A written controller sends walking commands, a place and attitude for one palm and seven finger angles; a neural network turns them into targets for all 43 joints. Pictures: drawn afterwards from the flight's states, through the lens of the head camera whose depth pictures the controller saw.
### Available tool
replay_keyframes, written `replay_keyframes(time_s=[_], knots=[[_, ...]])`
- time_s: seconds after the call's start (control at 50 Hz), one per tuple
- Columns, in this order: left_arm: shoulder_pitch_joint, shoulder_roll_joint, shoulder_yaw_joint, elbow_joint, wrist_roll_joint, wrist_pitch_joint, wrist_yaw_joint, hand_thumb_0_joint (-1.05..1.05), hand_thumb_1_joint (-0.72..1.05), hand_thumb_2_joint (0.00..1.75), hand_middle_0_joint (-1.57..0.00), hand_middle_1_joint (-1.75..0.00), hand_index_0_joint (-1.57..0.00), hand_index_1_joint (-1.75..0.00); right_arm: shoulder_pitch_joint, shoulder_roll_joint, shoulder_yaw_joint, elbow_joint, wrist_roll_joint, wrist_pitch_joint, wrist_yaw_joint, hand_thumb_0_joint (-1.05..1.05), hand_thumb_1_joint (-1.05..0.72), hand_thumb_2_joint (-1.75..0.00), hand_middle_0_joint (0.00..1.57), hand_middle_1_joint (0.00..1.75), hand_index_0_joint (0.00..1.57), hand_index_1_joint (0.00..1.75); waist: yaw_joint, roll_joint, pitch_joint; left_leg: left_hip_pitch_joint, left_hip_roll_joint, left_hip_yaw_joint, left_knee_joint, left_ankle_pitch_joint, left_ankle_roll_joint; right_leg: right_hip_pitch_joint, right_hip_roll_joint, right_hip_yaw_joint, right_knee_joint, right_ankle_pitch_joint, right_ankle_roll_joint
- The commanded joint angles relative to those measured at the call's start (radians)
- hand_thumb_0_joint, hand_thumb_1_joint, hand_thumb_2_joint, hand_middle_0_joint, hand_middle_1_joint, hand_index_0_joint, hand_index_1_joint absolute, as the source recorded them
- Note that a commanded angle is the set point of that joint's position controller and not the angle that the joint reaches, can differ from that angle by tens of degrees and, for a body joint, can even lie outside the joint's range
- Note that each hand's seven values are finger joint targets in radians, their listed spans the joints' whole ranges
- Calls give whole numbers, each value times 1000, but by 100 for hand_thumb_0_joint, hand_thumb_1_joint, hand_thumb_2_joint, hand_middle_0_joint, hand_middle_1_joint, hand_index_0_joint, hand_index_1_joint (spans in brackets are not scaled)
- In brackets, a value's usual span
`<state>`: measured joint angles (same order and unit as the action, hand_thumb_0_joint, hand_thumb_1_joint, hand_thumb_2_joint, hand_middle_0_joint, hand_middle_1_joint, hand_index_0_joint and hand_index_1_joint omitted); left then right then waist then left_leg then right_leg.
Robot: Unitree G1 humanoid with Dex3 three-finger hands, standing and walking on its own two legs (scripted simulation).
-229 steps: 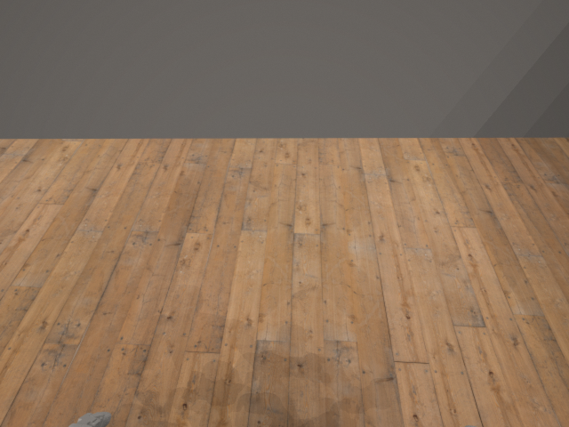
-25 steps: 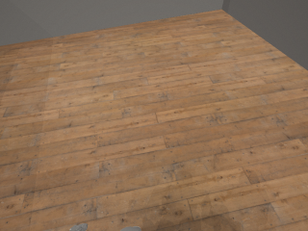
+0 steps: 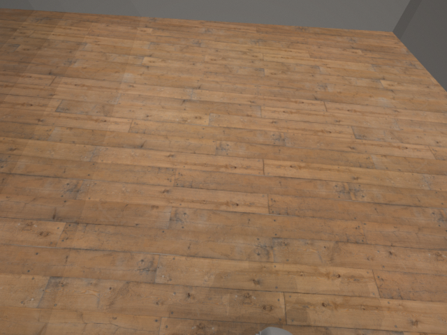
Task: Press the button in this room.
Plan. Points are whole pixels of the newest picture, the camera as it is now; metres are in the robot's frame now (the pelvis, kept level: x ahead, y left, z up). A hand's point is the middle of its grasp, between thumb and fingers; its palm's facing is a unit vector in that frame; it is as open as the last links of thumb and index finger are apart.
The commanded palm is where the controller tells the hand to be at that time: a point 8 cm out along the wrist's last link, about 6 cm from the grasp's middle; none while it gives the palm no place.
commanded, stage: turn or walk to find it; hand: left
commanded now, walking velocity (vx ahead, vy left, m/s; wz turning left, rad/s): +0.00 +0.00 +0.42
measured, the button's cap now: out of the picture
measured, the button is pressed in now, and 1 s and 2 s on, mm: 0 0 0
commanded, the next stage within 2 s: none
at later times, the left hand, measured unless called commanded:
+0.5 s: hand out of the picture +0.01 +0.16 -0.15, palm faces +0.24 -0.94 -0.25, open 7.4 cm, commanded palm none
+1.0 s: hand out of the picture -0.09 +0.23 -0.16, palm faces +0.46 -0.85 -0.25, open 7.4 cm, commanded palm none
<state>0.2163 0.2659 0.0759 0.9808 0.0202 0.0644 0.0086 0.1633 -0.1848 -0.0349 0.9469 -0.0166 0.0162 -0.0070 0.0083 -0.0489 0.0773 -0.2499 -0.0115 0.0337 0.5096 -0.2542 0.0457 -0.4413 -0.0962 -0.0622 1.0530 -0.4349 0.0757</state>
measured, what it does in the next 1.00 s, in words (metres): steps on the spot, turning left: right foot, then left foot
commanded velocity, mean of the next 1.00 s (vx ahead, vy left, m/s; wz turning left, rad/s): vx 0.00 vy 0.00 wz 0.42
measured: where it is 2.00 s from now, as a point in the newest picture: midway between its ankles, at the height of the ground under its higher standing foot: outside the picture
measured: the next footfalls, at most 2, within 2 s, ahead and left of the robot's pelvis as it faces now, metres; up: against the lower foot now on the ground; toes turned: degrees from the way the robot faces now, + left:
right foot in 0.28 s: +0.03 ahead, -0.14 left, +0.00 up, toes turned +4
left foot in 0.70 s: -0.05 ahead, +0.11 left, +0.00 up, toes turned +24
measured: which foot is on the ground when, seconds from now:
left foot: down 0.00-0.28, up 0.30-0.68, down 0.70-1.00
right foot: up 0.00-0.26, down 0.28-0.70, up 0.72-1.00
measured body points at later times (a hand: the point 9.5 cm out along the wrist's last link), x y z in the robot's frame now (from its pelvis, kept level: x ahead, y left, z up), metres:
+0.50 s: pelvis -0.03 -0.04 +0.00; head +0.00 -0.06 +0.45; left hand +0.00 +0.21 -0.13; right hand +0.06 -0.29 -0.16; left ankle -0.07 +0.10 -0.65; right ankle -0.01 -0.14 -0.74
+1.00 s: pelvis -0.06 +0.00 +0.00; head -0.04 +0.03 +0.45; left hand -0.11 +0.27 -0.14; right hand +0.12 -0.18 -0.13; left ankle -0.09 +0.10 -0.74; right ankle -0.01 -0.14 -0.68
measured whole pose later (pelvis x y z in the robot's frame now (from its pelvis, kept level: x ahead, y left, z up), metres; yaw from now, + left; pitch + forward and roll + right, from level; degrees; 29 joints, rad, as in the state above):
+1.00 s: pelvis -0.06 +0.00 +0.00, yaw +26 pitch -1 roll -1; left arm 0.19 0.25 0.07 0.95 0.02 0.06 0.01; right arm 0.17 -0.18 -0.03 0.94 -0.02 0.02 0.00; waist 0.00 -0.02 0.06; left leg -0.23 -0.03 -0.01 0.46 -0.22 0.04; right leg -0.42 -0.08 -0.04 0.96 -0.43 0.09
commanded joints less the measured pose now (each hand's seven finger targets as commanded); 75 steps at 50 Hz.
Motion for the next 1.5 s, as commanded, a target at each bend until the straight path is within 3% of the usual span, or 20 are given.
replay_keyframes(time_s=[0.0,0.12,0.22,0.24,0.26,0.28,0.38,0.56,0.64,0.66,0.68,0.7,0.82,1.0,1.1,1.14,1.16,1.24,1.4,1.48], knots=[[-32,44,2,-98,-4,-29,3,0,90,90,-20,-30,-20,-30,63,-207,-55,-39,-2,-11,-13,0,-90,-90,20,30,20,30,-37,169,-109,156,248,-257,-186,416,122,-63,2,36,-54,13,6],[-63,28,-4,-129,-8,-34,10,0,90,90,-20,-30,-20,-30,67,-216,-67,-46,-10,1,-7,0,-90,-90,20,30,20,30,-47,179,-108,117,244,-332,-168,389,134,23,35,36,-240,-20,-2],[45,43,2,-112,-12,-49,19,0,90,90,-20,-30,-20,-30,22,-205,-71,-66,-4,8,2,0,-90,-90,20,30,20,30,13,175,-125,-62,169,-346,-94,265,73,294,56,20,-583,182,-21],[74,81,10,-110,-6,-58,23,0,90,90,-20,-30,-20,-30,24,-170,-68,-73,3,8,7,0,-90,-90,20,30,20,30,27,76,-129,-167,111,-296,-9,130,22,405,-22,92,-701,209,-43],[82,167,25,-113,9,-66,31,0,90,90,-20,-30,-20,-30,44,-105,-56,-95,9,8,13,0,-90,-90,20,30,20,30,26,-180,-121,-347,-30,-136,191,-136,-51,477,-266,348,-786,178,-133],[60,192,27,-136,4,-63,29,0,90,90,-20,-30,-20,-30,22,-137,-67,-104,-4,18,10,0,-90,-90,20,30,20,30,39,-227,-105,-333,-42,-103,406,-298,-68,336,-389,414,-830,180,-223],[-65,80,-2,-158,-1,-75,24,0,90,90,-20,-30,-20,-30,80,-128,-69,-32,-9,43,28,0,-90,-90,20,30,20,30,-36,-88,-17,-307,25,-81,699,-98,-97,219,-201,110,-778,295,-178],[73,151,20,-84,13,-67,23,0,90,90,-20,-30,-20,-30,-39,-102,-41,-50,6,30,24,0,-90,-90,20,30,20,30,44,-148,-71,-186,45,27,312,-214,-110,346,-263,40,-675,573,-217],[43,155,27,-71,3,-56,20,0,90,90,-20,-30,-20,-30,57,-117,-39,-27,6,11,18,0,-90,-90,20,30,20,30,-12,-123,-130,19,32,62,-21,-19,-87,300,-233,-42,-523,570,-136],[51,128,22,-79,-7,-48,16,0,90,90,-20,-30,-20,-30,89,-167,-50,-24,4,1,19,0,-90,-90,20,30,20,30,-31,10,-157,162,88,-6,-124,126,-64,187,-192,-85,-403,451,-83],[56,63,13,-112,-11,-42,10,0,90,90,-20,-30,-20,-30,123,-267,-72,-28,-5,-7,16,0,-90,-90,20,30,20,30,-47,300,-164,272,334,-328,-160,419,41,-60,-63,-133,-209,21,-8],[-15,45,-9,-144,-1,-35,12,0,90,90,-20,-30,-20,-30,169,-309,-79,-20,0,1,8,0,-90,-90,20,30,20,30,-76,314,-138,220,424,-373,-177,560,119,-103,-31,-56,-59,-200,-1],[-8,57,4,-77,-5,-30,1,0,90,90,-20,-30,-20,-30,29,-210,-49,-47,0,-14,-14,0,-90,-90,20,30,20,30,-17,189,-99,131,246,-208,-177,480,102,-74,-19,34,53,29,6],[-61,32,-5,-127,-8,-35,9,0,90,90,-20,-30,-20,-30,61,-216,-65,-48,-9,0,-7,0,-90,-90,20,30,20,30,-46,197,-98,120,243,-322,-165,399,131,15,32,31,-233,-17,3],[58,52,1,-107,-11,-55,17,0,90,90,-20,-30,-20,-30,15,-201,-70,-68,-1,7,2,0,-90,-90,20,30,20,30,18,158,-129,-55,164,-320,-57,295,60,309,48,18,-623,220,-16],[90,186,26,-112,11,-74,28,0,90,90,-20,-30,-20,-30,31,-97,-53,-104,8,4,12,0,-90,-90,20,30,20,30,32,-238,-123,-338,-56,-85,272,-225,-67,467,-324,375,-779,331,-159],[73,189,29,-129,1,-72,29,0,90,90,-20,-30,-20,-30,17,-150,-68,-102,-5,21,9,0,-90,-90,20,30,20,30,43,-227,-117,-306,-23,-122,465,-319,-68,322,-392,394,-810,287,-232],[-92,91,3,-164,1,-71,26,0,90,90,-20,-30,-20,-30,80,-127,-70,-35,-9,44,28,0,-90,-90,20,30,20,30,-46,-82,-12,-288,26,-87,707,-117,-89,182,-214,117,-784,239,-179],[47,133,17,-95,12,-69,24,0,90,90,-20,-30,-20,-30,-20,-104,-48,-48,2,36,27,0,-90,-90,20,30,20,30,35,-126,-50,-215,45,5,387,-211,-112,320,-255,55,-721,448,-212],[49,162,26,-78,12,-61,22,0,90,90,-20,-30,-20,-30,17,-100,-38,-40,9,21,20,0,-90,-90,20,30,20,30,22,-158,-111,-104,34,55,181,-181,-99,340,-266,13,-626,568,-199]])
